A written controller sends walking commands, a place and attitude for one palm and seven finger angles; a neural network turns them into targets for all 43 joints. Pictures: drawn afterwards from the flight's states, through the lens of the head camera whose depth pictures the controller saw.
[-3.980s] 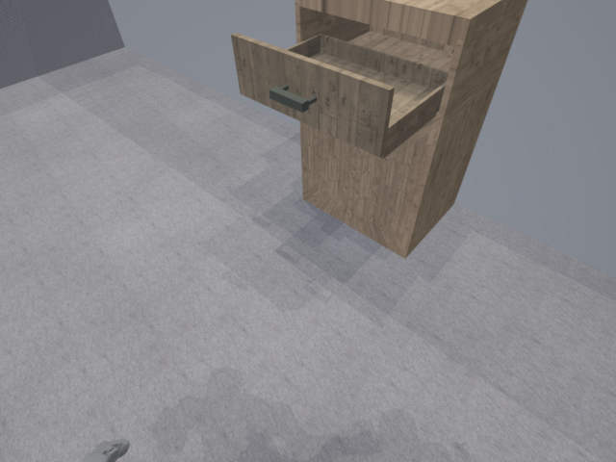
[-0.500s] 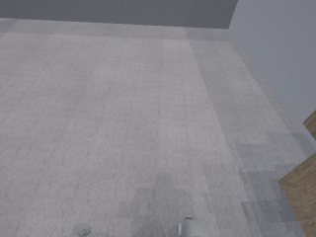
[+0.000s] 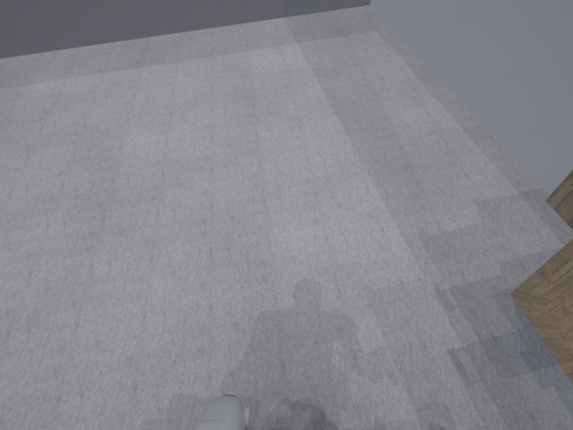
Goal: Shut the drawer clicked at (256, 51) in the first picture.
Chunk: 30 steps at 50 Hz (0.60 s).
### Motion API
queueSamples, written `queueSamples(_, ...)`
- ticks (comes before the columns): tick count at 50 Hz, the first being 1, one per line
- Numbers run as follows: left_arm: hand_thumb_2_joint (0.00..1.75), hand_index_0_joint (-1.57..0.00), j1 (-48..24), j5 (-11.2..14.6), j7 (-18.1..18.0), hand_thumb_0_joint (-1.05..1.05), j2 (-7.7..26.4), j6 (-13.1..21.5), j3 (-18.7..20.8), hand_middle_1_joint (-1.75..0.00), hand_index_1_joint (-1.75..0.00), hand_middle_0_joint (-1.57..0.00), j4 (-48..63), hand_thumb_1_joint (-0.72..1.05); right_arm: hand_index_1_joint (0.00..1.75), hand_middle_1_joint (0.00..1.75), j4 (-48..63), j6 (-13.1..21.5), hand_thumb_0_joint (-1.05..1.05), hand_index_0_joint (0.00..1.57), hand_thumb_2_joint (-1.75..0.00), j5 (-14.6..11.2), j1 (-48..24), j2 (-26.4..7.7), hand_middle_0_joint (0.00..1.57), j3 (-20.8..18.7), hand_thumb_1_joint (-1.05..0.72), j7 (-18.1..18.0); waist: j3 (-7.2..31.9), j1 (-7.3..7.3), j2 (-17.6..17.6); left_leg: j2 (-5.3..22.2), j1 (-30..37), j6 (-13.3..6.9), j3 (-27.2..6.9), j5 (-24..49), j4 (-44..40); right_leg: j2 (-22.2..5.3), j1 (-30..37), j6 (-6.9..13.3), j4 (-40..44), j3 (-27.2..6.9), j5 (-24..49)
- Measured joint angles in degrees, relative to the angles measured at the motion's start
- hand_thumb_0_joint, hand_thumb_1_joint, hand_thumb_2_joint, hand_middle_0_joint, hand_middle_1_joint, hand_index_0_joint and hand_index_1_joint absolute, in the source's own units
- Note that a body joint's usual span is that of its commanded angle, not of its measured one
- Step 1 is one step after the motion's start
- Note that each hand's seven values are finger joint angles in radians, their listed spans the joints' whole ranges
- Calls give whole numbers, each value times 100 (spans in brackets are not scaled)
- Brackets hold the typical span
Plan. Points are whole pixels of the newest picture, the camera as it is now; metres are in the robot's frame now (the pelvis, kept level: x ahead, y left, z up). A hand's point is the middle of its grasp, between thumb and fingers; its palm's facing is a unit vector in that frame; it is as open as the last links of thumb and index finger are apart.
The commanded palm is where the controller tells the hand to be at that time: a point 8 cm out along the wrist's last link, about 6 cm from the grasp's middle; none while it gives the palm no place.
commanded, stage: turn to face it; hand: left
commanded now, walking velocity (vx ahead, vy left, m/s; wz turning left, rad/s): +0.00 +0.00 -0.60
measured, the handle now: out of the picture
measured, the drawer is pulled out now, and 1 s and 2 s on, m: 0.30 0.30 0.30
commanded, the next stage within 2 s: take the last steps up to it in 1.86 s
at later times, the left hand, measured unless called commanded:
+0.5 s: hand (132, 429) +0.13 +0.27 -0.17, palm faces -0.24 -0.94 -0.23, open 7.4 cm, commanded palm none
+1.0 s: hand (233, 408) +0.17 +0.11 -0.14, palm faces -0.58 -0.76 -0.28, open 7.4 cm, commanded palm none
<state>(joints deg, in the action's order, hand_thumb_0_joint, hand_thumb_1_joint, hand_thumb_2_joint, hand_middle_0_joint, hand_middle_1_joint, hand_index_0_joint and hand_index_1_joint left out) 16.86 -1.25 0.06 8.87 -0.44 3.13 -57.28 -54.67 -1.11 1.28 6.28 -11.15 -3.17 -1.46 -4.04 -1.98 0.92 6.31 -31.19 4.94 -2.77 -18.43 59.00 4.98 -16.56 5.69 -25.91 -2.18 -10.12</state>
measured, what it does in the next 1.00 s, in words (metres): steps on the spot, turning right: left foot, then right foot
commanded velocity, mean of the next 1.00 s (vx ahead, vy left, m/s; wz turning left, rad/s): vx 0.00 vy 0.00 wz -0.60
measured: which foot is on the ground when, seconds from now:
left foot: up 0.00-0.20, down 0.22-0.74, up 0.76-1.00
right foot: down 0.00-0.22, up 0.24-0.72, down 0.74-1.00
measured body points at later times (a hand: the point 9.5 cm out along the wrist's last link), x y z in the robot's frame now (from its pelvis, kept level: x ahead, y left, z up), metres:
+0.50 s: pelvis +0.00 +0.08 +0.00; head +0.04 +0.10 +0.45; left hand +0.14 +0.32 -0.15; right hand +0.01 -0.18 -0.12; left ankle +0.02 +0.17 -0.74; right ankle -0.06 -0.08 -0.64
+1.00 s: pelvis -0.04 +0.02 +0.00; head -0.03 -0.03 +0.45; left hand +0.20 +0.15 -0.12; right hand -0.15 -0.22 -0.16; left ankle +0.06 +0.17 -0.66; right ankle -0.08 -0.06 -0.74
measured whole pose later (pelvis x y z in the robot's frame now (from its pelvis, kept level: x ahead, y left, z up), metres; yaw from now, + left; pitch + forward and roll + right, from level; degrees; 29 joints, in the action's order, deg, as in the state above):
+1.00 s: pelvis -0.04 +0.02 +0.00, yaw -37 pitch +0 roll +2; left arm 8.4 -0.9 0.3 11.1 -1.7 2.5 -50.7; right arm -53.1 -2.9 1.2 11.9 -14.3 -3.9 -0.8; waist -4.4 1.7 2.7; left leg 6.5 -28.8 6.4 1.4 -20.5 61.4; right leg 2.1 -14.9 3.4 -27.7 -1.6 -13.1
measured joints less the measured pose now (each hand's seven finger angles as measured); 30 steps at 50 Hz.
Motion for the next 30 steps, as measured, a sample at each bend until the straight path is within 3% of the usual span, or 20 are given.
queueSamples(5, 90, -20, 19, -33, -9, 0, 61, -33, 64, -30, -30, -20, 202, 91, 30, 30, 175, -21, 1, 20, -89, -45, -370, -47, 20, 11, -91, -22, 56, -212, -64, -293, 532, 54, 126, -396, -845, 23, -91, -149, -83, -388, -32)
queueSamples(9, 90, -20, -10, -46, -49, 0, 209, -117, 140, -30, -30, -20, 307, 91, 30, 30, 353, 22, 1, 20, -89, -126, -525, 25, 20, 54, -91, -35, 95, -282, -165, -594, 1119, -28, 201, -477, -1897, 114, -207, -309, -235, -670, -73)
queueSamples(10, 90, -20, -17, -34, -58, 0, 267, -150, 162, -30, -30, -20, 327, 91, 30, 30, 401, 55, 1, 20, -89, -141, -520, 53, 20, 76, -91, -37, 113, -272, -201, -637, 1352, -68, 236, -231, -2386, 150, -259, -362, -340, -731, -116)
queueSamples(12, 90, -20, -86, 14, -61, 0, 421, -226, 217, -30, -30, -20, 344, 91, 30, 30, 470, 134, 1, 20, -89, -128, -459, 128, 20, 115, -91, -43, 96, -221, -328, -659, 1620, -389, 358, 362, -2881, 186, -450, -476, -906, -775, -651)
queueSamples(13, 90, -20, -151, 5, -55, 0, 498, -258, 245, -30, -30, -20, 335, 91, 30, 30, 496, 129, 1, 20, -89, -104, -405, 166, 20, 148, -91, -33, 53, -217, -404, -664, 1668, -519, 440, 303, -2820, 140, -620, -565, -1488, -650, -1163)
queueSamples(15, 90, -20, -205, -41, -29, 1, 630, -283, 305, -30, -30, -20, 355, 91, 30, 30, 515, 94, 1, 20, -89, -54, -259, 230, 20, 212, -91, -14, 27, -220, -495, -596, 1833, -637, 618, 150, -2856, 23, -993, -734, -2724, -350, -1525)
queueSamples(17, 90, -20, -238, -60, 19, 1, 725, -314, 346, -30, -30, -20, 384, 91, 30, 30, 519, 66, 1, 20, -89, -35, -96, 260, 20, 248, -90, -25, 25, -183, -508, -504, 1980, -655, 762, 131, -2976, -142, -1268, -845, -3658, -136, -1443)
queueSamples(20, 90, -20, -290, -55, 73, 0, 793, -375, 354, -30, -30, -20, 442, 91, 30, 30, 482, 71, 1, 20, -89, -20, 138, 244, 20, 259, -90, -36, 2, -112, -448, -368, 2106, -665, 959, 172, -3086, -389, -1432, -953, -4339, -21, -1232)
queueSamples(25, 90, -20, -419, -33, 119, 0, 770, -478, 322, -30, -30, -20, 487, 91, 30, 30, 352, 87, 1, 20, -89, -22, 552, 166, 20, 205, -90, -26, -39, 30, -327, -167, 2171, -659, 1294, 174, -3134, -698, -1300, -1033, -4172, 49, -1099)
queueSamples(30, 90, -20, -653, -20, 160, 1, 639, -535, 250, -30, -30, -20, 516, 91, 30, 30, 177, 54, 1, 20, -89, -3, 886, 31, 20, 102, -90, 7, -118, 214, -213, 35, 2121, -568, 1654, 143, -3061, -880, -936, -997, -3200, 323, -1297)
